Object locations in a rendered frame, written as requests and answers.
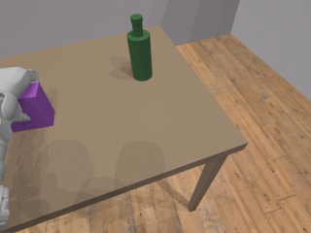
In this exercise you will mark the left robot upper arm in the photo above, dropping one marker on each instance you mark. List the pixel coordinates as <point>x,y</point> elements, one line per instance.
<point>4,206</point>

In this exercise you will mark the table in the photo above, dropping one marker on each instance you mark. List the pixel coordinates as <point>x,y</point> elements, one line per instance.
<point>111,133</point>

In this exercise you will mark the sponge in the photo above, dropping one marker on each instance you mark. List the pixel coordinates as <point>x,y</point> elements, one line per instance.
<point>35,103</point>

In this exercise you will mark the robot left hand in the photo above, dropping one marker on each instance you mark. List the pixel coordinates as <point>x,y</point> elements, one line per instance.
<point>16,80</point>

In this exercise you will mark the left robot forearm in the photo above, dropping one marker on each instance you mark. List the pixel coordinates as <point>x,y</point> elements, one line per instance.
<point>8,108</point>

